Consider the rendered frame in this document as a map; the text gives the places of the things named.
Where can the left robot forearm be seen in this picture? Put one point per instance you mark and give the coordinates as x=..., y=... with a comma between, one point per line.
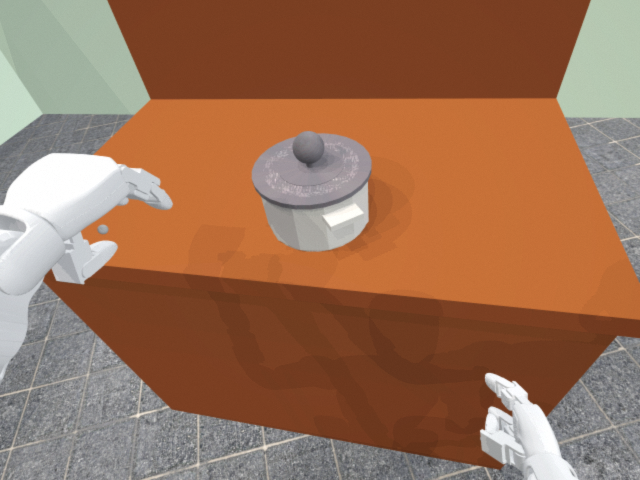
x=29, y=248

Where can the robot right hand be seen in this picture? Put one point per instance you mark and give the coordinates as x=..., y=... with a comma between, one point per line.
x=525, y=434

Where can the right robot forearm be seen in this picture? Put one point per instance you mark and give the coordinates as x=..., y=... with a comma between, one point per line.
x=548, y=467

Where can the table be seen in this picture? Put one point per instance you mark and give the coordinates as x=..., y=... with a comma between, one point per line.
x=488, y=247

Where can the robot left hand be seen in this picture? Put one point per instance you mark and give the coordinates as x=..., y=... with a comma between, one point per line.
x=70, y=192

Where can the knob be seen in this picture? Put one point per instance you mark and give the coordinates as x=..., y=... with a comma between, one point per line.
x=308, y=147

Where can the lid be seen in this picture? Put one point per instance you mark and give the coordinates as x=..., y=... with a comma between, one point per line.
x=342, y=171

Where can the pot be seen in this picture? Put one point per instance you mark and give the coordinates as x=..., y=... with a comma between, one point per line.
x=320, y=229

